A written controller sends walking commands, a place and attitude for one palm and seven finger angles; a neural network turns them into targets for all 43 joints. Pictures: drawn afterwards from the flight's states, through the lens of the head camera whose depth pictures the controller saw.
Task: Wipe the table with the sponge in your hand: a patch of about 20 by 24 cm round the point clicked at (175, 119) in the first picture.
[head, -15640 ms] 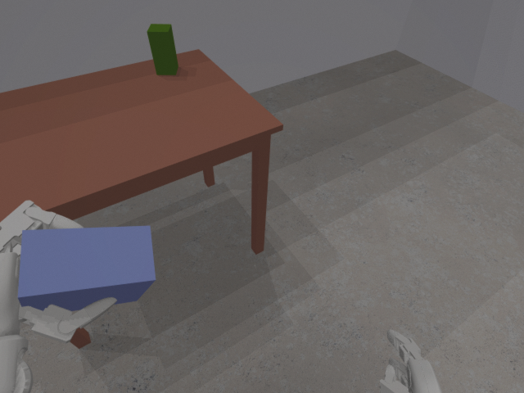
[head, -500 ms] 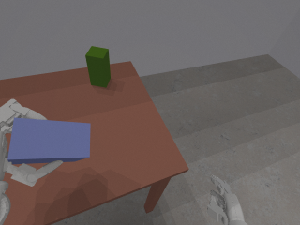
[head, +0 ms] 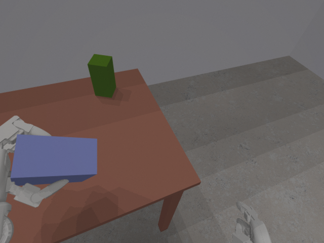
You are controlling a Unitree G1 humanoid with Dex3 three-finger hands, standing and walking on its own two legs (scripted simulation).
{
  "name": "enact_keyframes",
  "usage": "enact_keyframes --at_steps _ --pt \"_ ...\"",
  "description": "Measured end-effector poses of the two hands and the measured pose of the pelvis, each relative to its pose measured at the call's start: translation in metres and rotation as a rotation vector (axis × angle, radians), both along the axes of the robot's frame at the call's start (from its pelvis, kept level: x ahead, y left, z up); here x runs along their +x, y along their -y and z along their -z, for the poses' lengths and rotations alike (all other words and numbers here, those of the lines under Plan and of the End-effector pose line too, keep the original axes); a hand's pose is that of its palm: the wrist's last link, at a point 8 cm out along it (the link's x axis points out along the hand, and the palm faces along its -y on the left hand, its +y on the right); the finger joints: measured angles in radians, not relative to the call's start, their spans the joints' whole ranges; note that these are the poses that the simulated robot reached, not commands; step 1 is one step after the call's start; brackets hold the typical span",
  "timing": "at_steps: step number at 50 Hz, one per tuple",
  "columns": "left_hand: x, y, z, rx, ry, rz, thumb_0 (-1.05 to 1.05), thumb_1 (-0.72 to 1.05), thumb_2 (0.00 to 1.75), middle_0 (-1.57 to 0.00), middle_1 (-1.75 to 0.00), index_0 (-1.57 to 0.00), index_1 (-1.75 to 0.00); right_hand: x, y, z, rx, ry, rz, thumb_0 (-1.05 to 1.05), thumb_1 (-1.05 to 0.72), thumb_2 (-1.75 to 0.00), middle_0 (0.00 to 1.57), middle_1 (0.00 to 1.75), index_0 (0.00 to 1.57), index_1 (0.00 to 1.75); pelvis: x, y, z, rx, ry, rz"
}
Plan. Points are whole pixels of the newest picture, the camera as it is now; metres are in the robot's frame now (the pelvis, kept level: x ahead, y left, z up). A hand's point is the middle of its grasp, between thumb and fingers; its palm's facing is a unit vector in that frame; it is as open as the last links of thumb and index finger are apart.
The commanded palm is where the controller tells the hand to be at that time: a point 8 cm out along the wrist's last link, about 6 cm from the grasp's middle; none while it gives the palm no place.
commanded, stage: come to a stop and stand still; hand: left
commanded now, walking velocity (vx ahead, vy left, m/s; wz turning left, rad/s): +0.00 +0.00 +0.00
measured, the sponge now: (66, 162) +0.23 +0.21 +0.13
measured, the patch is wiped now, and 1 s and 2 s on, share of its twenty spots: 0.00 0.00 0.00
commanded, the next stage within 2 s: look again from close up in 1.02 s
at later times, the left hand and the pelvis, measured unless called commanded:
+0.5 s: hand (34, 158) +0.23 +0.26 +0.14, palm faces +0.37 -0.84 -0.39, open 10.5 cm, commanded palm +0.17 +0.28 +0.17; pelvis +0.01 +0.00 +0.00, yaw +0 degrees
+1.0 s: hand (35, 155) +0.23 +0.25 +0.15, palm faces +0.37 -0.86 -0.36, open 10.5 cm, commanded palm +0.17 +0.28 +0.17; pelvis +0.01 +0.00 +0.00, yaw +0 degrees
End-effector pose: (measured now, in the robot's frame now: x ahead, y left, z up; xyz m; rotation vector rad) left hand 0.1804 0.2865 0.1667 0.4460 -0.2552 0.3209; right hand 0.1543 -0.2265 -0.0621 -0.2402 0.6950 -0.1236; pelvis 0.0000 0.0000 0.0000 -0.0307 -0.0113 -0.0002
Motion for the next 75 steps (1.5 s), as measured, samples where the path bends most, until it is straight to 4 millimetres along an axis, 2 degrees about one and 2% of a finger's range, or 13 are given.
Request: enact_keyframes --at_steps 4,7,10,18,22,28,35,38,46,54,67,73,75 --pt "0.001 0.001 0.0 0.001 -0.008 -0.006 -0.02 -0.53 1.02 -0.66 -1.33 -0.7 -1.32 0.005 0.002 0.0 0.002 0.006 0.003 0.02 -0.9 -0.9 0.21 0.3 0.2 0.3 0.002 0.001 0.0 0.001 -0.002 0.002" --pt "0.014 -0.019 -0.018 0.145 0.059 -0.015 -0.02 -0.53 1.02 -0.66 -1.33 -0.7 -1.32 0.007 0.001 0.003 -0.028 -0.021 -0.059 0.02 -0.91 -0.9 0.21 0.3 0.2 0.3 -0.002 0.006 0.001 0.002 -0.015 0.001" --pt "0.021 -0.034 -0.018 0.097 0.081 -0.076 -0.02 -0.53 1.02 -0.66 -1.33 -0.7 -1.32 0.008 0.0 0.003 -0.001 -0.005 -0.056 0.02 -0.9 -0.9 0.21 0.3 0.2 0.3 -0.005 0.005 0.001 0.011 -0.016 0.018" --pt "0.007 0.016 0.01 -0.014 -0.029 0.081 -0.02 -0.53 1.02 -0.66 -1.33 -0.7 -1.32 0.008 -0.001 0.002 0.021 0.033 -0.017 0.02 -0.9 -0.9 0.21 0.3 0.2 0.3 0.003 -0.002 0.003 0.016 -0.015 0.017" --pt "0.006 0.004 0.013 0.006 -0.031 0.055 -0.02 -0.53 1.02 -0.66 -1.32 -0.7 -1.32 0.011 -0.002 0.0 -0.008 0.002 -0.022 0.02 -0.9 -0.9 0.21 0.3 0.2 0.3 0.006 0.002 0.002 0.013 -0.017 0.003" --pt "0.012 -0.018 0.002 -0.001 0.054 -0.053 -0.02 -0.53 1.02 -0.66 -1.32 -0.7 -1.32 0.024 -0.004 -0.004 -0.029 0.005 -0.055 0.02 -0.9 -0.9 0.21 0.3 0.2 0.3 0.009 0.003 0.002 0.008 -0.015 -0.006" --pt "0.017 0.0 -0.001 -0.045 0.076 0.016 -0.02 -0.53 1.02 -0.66 -1.32 -0.7 -1.32 0.04 -0.009 -0.012 -0.018 0.059 -0.06 0.02 -0.9 -0.9 0.21 0.3 0.2 0.3 0.013 -0.002 0.001 0.005 -0.014 0.004" --pt "0.018 0.001 0.003 -0.039 0.041 0.032 -0.02 -0.53 1.02 -0.66 -1.32 -0.7 -1.32 0.041 -0.011 -0.014 -0.011 0.067 -0.051 0.02 -0.9 -0.9 0.21 0.3 0.2 0.3 0.013 -0.003 0.001 0.004 -0.014 0.004" --pt "0.014 -0.012 0.006 -0.018 -0.004 -0.017 -0.02 -0.53 1.02 -0.66 -1.32 -0.7 -1.32 0.032 -0.013 -0.007 -0.008 0.026 -0.051 0.02 -0.9 -0.9 0.21 0.3 0.2 0.3 0.01 -0.003 0.0 0.002 -0.015 0.0" --pt "0.011 -0.004 -0.002 -0.013 0.024 -0.002 -0.02 -0.53 1.02 -0.66 -1.32 -0.7 -1.32 0.022 -0.012 0.001 0.0 -0.01 -0.044 0.02 -0.9 -0.9 0.21 0.3 0.2 0.3 0.01 -0.004 0.0 0.004 -0.012 -0.001" --pt "0.014 0.001 0.003 -0.014 -0.015 -0.001 -0.02 -0.53 1.02 -0.66 -1.32 -0.7 -1.32 0.021 -0.002 -0.001 -0.003 -0.005 -0.022 0.02 -0.9 -0.9 0.21 0.3 0.2 0.3 0.011 0.001 -0.001 0.004 -0.014 -0.003" --pt "0.013 0.005 -0.002 -0.003 -0.002 0.002 -0.02 -0.53 1.02 -0.66 -1.32 -0.7 -1.32 0.025 0.003 -0.002 -0.008 0.001 -0.019 0.02 -0.9 -0.9 0.21 0.3 0.2 0.3 0.013 0.004 -0.001 0.005 -0.013 -0.005" --pt "0.021 0.0 -0.018 0.11 0.033 0.022 -0.02 -0.53 1.02 -0.67 -1.32 -0.7 -1.32 0.027 0.001 0.0 -0.019 -0.003 -0.047 0.02 -0.9 -0.9 0.21 0.3 0.2 0.3 0.011 0.007 0.001 0.009 -0.008 -0.022"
